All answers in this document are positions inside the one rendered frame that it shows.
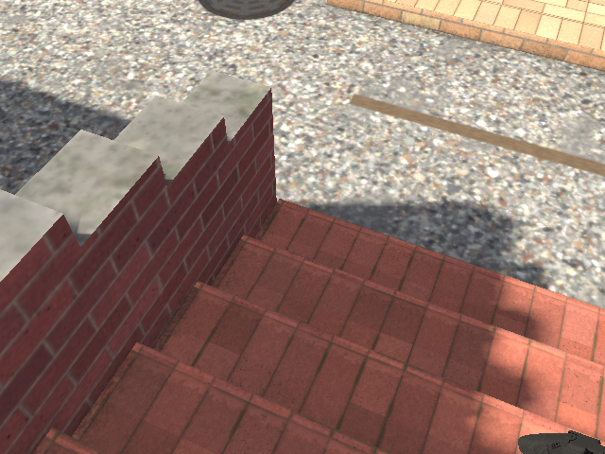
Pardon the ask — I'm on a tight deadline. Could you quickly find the right robot hand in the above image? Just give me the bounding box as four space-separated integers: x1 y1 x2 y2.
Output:
518 430 605 454

